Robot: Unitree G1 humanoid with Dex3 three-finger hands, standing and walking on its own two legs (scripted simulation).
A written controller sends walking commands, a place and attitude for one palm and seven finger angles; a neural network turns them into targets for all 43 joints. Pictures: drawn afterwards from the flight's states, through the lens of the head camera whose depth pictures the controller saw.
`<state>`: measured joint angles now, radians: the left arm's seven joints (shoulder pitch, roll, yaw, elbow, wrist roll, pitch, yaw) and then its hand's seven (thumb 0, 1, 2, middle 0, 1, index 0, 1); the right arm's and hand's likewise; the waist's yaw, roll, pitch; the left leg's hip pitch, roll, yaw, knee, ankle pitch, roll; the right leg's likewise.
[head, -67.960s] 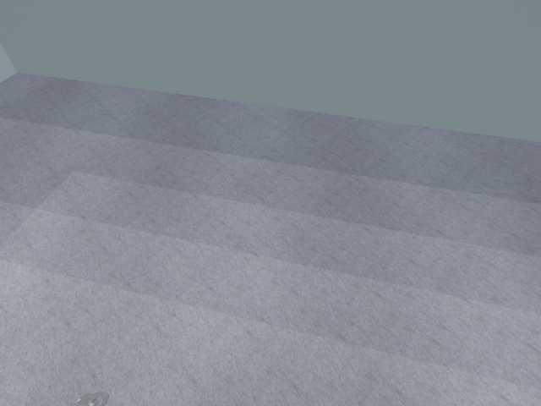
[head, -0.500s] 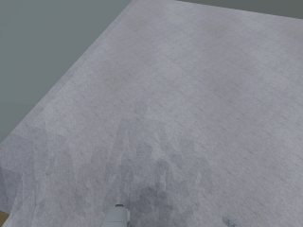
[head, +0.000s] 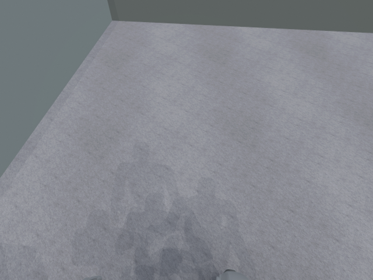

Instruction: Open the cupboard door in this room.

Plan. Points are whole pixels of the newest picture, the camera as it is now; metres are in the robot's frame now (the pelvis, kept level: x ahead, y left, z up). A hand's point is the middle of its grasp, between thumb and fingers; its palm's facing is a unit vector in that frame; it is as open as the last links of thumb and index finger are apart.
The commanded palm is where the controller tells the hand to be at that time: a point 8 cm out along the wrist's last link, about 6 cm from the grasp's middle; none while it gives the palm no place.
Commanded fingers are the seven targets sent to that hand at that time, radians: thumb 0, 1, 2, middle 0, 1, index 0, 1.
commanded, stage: walk to a spot facing it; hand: left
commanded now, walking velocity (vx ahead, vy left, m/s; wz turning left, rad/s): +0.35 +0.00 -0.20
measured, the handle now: out of the picture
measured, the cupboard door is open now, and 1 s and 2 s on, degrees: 42 42 42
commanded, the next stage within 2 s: turn to face it in 0.16 s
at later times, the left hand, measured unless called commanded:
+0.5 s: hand (129, 256) +0.21 +0.17 -0.21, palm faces +0.09 -0.98 -0.15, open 7.3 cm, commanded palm none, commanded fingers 0.00 0.90 0.90 -0.20 -0.30 -0.20 -0.30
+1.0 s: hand (131, 228) +0.28 +0.16 -0.17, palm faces +0.38 -0.89 -0.25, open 7.4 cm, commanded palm none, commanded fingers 0.00 0.90 0.90 -0.20 -0.30 -0.20 -0.30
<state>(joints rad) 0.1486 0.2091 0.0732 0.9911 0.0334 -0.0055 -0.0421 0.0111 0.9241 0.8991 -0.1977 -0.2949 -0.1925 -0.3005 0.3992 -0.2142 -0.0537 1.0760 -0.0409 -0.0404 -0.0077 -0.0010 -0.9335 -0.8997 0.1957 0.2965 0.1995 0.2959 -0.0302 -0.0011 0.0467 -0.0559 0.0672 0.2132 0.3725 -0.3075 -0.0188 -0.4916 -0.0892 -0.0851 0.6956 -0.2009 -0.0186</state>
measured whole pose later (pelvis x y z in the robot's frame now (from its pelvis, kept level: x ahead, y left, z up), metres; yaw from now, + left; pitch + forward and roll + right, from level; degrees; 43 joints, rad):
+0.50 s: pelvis +0.22 -0.01 -0.02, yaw +3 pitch -1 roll -1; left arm 0.27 0.18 0.04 1.09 0.01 -0.01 0.02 0.01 0.92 0.90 -0.20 -0.30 -0.20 -0.30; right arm 0.20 -0.17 -0.04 1.00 -0.03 -0.03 -0.01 0.01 -0.94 -0.90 0.20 0.30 0.20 0.30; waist -0.01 -0.04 0.06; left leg -0.43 0.03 0.09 0.65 -0.21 0.07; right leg -0.26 -0.02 -0.09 0.96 -0.55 0.02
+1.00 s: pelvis +0.29 -0.05 +0.00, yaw +23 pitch +1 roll +2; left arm 0.21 0.21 0.05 0.91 0.03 -0.01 0.02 0.01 0.91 0.90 -0.20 -0.30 -0.20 -0.30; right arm 0.14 -0.24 -0.08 0.92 -0.02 0.07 0.03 0.01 -0.91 -0.90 0.19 0.30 0.20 0.30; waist -0.01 -0.04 0.08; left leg -0.44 0.02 0.09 0.83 -0.45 -0.05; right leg -0.20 -0.14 -0.18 0.53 -0.34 0.02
